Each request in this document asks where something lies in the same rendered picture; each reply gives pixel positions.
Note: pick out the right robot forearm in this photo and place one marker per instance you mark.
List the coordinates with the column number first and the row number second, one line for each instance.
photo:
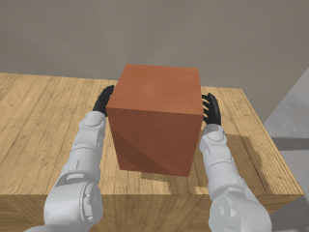
column 220, row 167

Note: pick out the right robot upper arm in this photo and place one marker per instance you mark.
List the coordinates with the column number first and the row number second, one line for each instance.
column 232, row 213

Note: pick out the carton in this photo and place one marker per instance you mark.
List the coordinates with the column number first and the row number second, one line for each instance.
column 155, row 114

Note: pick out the right robot hand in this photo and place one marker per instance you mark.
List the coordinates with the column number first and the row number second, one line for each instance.
column 214, row 116

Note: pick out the left robot upper arm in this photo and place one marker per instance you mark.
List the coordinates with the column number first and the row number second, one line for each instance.
column 72, row 208

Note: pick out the left robot hand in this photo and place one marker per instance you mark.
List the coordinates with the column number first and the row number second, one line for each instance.
column 103, row 100

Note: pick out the left robot forearm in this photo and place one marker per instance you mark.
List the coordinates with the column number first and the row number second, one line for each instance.
column 85, row 153

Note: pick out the pedestal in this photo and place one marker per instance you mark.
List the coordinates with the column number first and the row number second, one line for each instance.
column 39, row 120

